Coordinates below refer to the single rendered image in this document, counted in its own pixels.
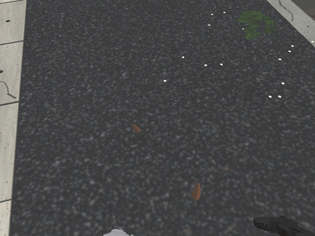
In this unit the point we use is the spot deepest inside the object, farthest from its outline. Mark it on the robot right hand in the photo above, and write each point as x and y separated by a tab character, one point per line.
282	225

